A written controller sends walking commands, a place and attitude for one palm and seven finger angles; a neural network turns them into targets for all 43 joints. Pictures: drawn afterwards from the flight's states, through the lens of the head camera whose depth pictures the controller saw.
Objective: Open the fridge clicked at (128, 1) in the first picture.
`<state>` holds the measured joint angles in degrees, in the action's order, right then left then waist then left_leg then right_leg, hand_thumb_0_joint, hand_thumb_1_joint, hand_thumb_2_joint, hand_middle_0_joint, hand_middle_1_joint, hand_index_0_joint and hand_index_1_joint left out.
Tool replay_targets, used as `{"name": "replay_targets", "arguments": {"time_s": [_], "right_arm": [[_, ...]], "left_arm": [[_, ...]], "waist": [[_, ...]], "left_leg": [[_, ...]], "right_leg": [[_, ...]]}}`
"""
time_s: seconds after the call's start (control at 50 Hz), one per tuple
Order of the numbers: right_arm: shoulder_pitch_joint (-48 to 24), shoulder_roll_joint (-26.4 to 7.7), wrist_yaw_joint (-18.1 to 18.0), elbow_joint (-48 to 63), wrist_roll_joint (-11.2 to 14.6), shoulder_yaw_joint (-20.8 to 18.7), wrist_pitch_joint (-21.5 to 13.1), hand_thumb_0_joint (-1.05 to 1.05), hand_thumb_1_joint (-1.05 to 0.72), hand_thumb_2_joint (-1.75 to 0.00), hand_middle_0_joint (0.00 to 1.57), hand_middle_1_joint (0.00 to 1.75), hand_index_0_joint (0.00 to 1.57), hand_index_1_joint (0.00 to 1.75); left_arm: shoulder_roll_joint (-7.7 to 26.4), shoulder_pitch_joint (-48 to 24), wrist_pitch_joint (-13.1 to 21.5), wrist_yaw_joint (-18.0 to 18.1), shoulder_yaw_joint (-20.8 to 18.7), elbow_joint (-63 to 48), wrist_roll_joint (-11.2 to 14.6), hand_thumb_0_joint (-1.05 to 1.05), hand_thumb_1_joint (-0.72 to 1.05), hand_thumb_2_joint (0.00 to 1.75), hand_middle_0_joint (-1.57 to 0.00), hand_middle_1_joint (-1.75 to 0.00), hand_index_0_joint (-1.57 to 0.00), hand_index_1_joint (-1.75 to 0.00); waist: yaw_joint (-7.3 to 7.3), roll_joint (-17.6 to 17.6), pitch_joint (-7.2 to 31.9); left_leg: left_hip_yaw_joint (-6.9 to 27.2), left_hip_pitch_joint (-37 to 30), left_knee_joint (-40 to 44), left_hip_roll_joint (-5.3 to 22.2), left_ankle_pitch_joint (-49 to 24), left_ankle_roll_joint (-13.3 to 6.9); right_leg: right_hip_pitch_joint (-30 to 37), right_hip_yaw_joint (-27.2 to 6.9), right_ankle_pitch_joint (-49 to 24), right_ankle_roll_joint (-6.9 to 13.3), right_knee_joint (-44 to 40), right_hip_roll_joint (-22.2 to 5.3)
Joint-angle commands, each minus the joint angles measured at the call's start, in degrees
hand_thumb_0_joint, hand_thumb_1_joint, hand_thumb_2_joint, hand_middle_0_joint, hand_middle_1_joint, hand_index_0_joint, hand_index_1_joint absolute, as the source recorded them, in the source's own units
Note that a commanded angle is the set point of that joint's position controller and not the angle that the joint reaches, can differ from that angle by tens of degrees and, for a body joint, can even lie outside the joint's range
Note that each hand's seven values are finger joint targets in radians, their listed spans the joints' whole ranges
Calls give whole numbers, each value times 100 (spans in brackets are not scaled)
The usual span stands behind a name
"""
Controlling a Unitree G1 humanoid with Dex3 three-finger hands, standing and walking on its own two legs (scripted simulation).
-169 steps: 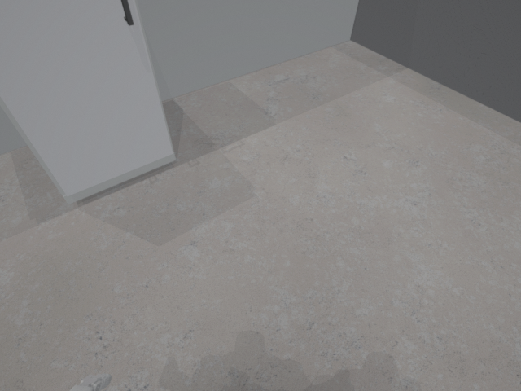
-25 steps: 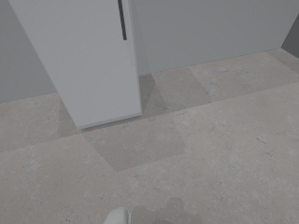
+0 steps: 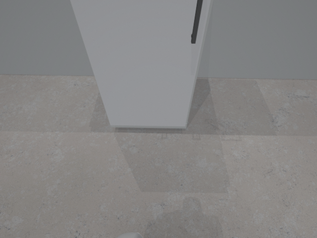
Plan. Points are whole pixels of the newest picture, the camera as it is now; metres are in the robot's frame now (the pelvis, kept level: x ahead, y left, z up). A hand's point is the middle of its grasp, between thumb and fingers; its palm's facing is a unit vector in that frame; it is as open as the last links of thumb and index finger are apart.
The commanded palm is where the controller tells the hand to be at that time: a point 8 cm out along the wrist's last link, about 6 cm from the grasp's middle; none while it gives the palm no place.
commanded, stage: take the last steps up to it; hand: right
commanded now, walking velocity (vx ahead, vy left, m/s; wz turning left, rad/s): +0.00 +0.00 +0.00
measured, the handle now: out of the picture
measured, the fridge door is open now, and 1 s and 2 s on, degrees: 0 0 0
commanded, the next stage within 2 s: come to a stop and stand still in 1.08 s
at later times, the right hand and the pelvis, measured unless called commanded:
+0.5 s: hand (254, 236) +0.18 -0.26 -0.17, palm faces -0.05 +0.99 -0.14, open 7.4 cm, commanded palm none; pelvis +0.16 -0.07 +0.02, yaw +7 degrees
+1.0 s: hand (206, 149) +0.43 -0.13 -0.14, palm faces -0.10 +0.97 -0.21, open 7.3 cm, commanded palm none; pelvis +0.31 +0.03 +0.01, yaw +8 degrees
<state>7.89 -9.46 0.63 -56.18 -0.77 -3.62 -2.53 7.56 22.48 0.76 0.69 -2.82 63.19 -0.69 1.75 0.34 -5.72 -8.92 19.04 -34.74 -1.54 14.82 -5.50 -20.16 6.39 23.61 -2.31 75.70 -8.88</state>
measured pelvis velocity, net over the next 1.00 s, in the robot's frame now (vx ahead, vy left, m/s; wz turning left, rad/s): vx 0.31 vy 0.03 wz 0.13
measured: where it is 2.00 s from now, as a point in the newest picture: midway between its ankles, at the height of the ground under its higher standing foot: (155, 214)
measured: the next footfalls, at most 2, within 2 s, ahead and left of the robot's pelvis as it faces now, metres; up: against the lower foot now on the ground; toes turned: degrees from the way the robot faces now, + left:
right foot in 0.32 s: +0.23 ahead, -0.16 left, +0.00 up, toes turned -5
left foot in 0.86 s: +0.38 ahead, +0.17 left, +0.00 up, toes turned +12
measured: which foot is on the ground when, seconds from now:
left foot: down 0.00-0.34, up 0.36-0.84, down 0.86-1.00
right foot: up 0.00-0.30, down 0.32-0.88, up 0.90-1.00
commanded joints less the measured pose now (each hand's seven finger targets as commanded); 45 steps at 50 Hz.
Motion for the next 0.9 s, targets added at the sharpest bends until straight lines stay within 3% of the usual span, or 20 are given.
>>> {"name": "replay_targets", "arguments": {"time_s": [0.0,0.04,0.1,0.22,0.26,0.28,0.3,0.32,0.34,0.36,0.4,0.48,0.6,0.72,0.78,0.8,0.82,0.84,0.86,0.88], "right_arm": [[621,-755,-148,32,-36,-124,-151,0,-90,-90,20,30,20,30],[581,-696,-150,76,-69,-133,-175,0,-90,-90,20,30,20,30],[661,-771,-119,-10,-64,-122,-180,0,-90,-90,20,30,20,30],[1048,-986,-100,-99,-71,-157,-102,0,-90,-90,20,30,20,30],[1004,-978,-96,-109,-33,-155,-56,0,-90,-90,20,30,20,30],[1003,-858,-93,-96,-8,-130,-30,0,-90,-90,20,30,20,30],[1196,-552,-48,-48,19,-88,-20,0,-90,-90,20,30,20,30],[1122,-385,-29,93,8,-25,-37,0,-90,-90,20,30,20,30],[846,-652,-49,133,-80,-81,-1,0,-90,-90,20,30,20,30],[779,-643,-43,32,-116,-124,49,0,-90,-90,20,30,20,30],[875,-566,60,-104,-109,-140,70,0,-90,-90,20,30,20,30],[1211,-255,48,-315,-115,-122,198,0,-90,-90,20,30,20,30],[522,-203,95,-154,-104,-61,235,0,-90,-90,20,30,20,30],[-291,-107,107,63,-72,17,167,0,-90,-90,20,30,20,30],[-32,-156,85,-39,-66,-3,90,0,-90,-90,20,30,20,30],[373,-267,63,-189,-74,-35,45,0,-90,-90,20,30,20,30],[1095,-459,30,-448,-92,-92,-16,0,-90,-90,20,30,20,30],[1914,-963,-44,-669,-121,-208,-91,0,-90,-90,20,30,20,30],[2286,-1436,-93,-767,-47,-288,-91,0,-90,-90,20,30,20,30],[2075,-1391,-135,-723,12,-272,-62,0,-90,-90,20,30,20,30]], "left_arm": [[351,73,56,31,-91,-542,-79,0,90,90,-20,-30,-20,-30],[327,166,-9,23,-81,-552,-89,0,90,90,-20,-30,-20,-30],[372,-329,13,-56,-69,-745,-81,0,90,90,-20,-30,-20,-30],[528,-1335,179,-146,-42,-1088,-67,0,90,90,-20,-30,-20,-30],[649,-1035,228,-120,-80,-957,-81,0,90,90,-20,-30,-20,-30],[880,-537,280,-81,-119,-786,-96,0,90,90,-20,-30,-20,-30],[1429,102,327,-40,-259,-630,-157,0,90,90,-20,-30,-20,-30],[1848,496,271,-30,-333,-573,-178,0,90,90,-20,-30,-20,-30],[1621,297,193,-14,-258,-623,-156,0,90,90,-20,-30,-20,-30],[1279,-6,225,25,-170,-662,-145,0,90,90,-20,-30,-20,-30],[900,-437,279,51,-46,-732,-105,0,90,90,-20,-30,-20,-30],[664,-154,389,107,-60,-551,-82,0,90,90,-20,-30,-20,-30],[729,417,390,129,-73,-222,-80,0,90,90,-20,-30,-20,-30],[783,733,293,87,-116,17,-143,0,90,90,-20,-30,-20,-30],[825,628,253,87,-134,44,-141,0,90,90,-20,-30,-20,-30],[784,580,241,78,-125,76,-114,0,90,90,-20,-30,-20,-30],[709,527,256,50,-108,79,-64,0,90,90,-20,-30,-20,-30],[481,538,272,-10,-64,-9,5,0,90,90,-20,-30,-20,-30],[247,517,239,6,20,-200,40,0,90,90,-20,-30,-20,-30],[449,303,182,19,-25,-208,15,0,90,90,-20,-30,-20,-30]], "waist": [[55,-175,285],[183,-480,445],[103,-788,520],[-300,-898,448],[-127,-646,484],[81,-138,691],[270,1216,1126],[385,2104,1020],[373,1328,581],[214,1339,258],[-41,712,-63],[-164,735,296],[0,651,146],[237,889,-151],[75,912,93],[-152,616,327],[-491,204,742],[-818,-853,1405],[-776,-1801,1674],[-772,-1350,1491]], "left_leg": [[1525,-212,1959,1608,-2647,-490],[1174,-50,1855,1402,-2843,-461],[1140,-275,1878,1210,-2266,-459],[1640,-675,1700,1373,-1030,-428],[1567,-462,1338,1220,-633,-259],[1394,-129,532,945,-536,-96],[910,762,-930,350,399,209],[450,1678,-2480,20,1965,423],[902,1709,-3040,338,1799,354],[1069,1798,-3305,490,1174,378],[1029,1643,-3401,671,458,416],[929,1472,-3249,655,-283,576],[645,1938,-2270,815,-386,683],[259,1299,-551,722,-65,577],[72,449,168,493,-71,440],[-22,-380,635,342,-303,386],[118,-1540,864,406,-610,288],[1381,-2926,1085,1556,-485,-58],[2971,-3408,1616,2635,-868,-545],[2891,-2834,1910,2638,-620,-679]], "right_leg": [[-902,-409,-618,-93,-330,-169],[-779,-338,-731,-166,-862,-136],[-858,-238,-1084,-207,-1776,-74],[-251,-46,-921,-71,-3674,229],[626,106,-1213,-43,-4494,391],[1517,-85,-1296,0,-4949,285],[2547,-1526,-1103,352,-5386,-821],[2665,-2855,-827,907,-6129,-2027],[1878,-2951,199,1062,-6423,-2056],[1404,-2587,291,802,-6636,-1704],[877,-1782,-28,678,-6660,-1328],[1160,-654,-1657,559,-6518,-892],[1878,-405,-2720,866,-6444,-978],[1678,-293,-2415,968,-6330,-1018],[1592,-232,-2554,877,-5866,-973],[1349,-111,-2844,751,-5296,-845],[893,192,-2828,567,-4419,-564],[-228,575,-1577,331,-2938,-117],[-1273,323,1164,186,-1403,564],[-1392,-308,1049,302,-689,415]]}}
